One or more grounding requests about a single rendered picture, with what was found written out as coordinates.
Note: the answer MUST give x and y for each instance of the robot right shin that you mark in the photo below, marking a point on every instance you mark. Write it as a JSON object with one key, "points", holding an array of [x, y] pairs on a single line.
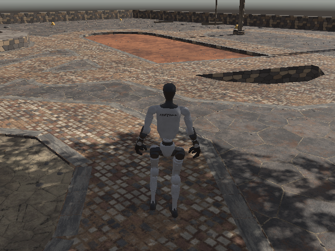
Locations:
{"points": [[175, 191]]}

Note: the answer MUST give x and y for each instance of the robot right thigh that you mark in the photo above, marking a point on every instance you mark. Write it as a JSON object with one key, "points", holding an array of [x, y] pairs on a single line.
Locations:
{"points": [[179, 154]]}

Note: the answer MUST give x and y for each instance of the right robot forearm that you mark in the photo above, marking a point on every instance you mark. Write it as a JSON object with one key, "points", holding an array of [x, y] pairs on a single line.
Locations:
{"points": [[194, 139]]}

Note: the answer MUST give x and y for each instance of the left robot forearm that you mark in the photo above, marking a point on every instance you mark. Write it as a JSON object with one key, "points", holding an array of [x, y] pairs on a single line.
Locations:
{"points": [[141, 137]]}

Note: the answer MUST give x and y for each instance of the right robot hand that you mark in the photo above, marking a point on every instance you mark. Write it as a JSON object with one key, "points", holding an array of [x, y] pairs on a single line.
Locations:
{"points": [[194, 150]]}

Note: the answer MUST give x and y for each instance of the robot right upper arm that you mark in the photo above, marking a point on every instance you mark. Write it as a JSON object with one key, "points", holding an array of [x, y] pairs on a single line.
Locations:
{"points": [[187, 119]]}

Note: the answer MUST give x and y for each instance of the robot left upper arm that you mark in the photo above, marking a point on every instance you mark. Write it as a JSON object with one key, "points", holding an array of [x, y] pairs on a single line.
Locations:
{"points": [[149, 117]]}

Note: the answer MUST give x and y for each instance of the left robot hand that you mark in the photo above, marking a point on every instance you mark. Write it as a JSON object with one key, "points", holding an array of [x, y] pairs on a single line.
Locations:
{"points": [[137, 147]]}

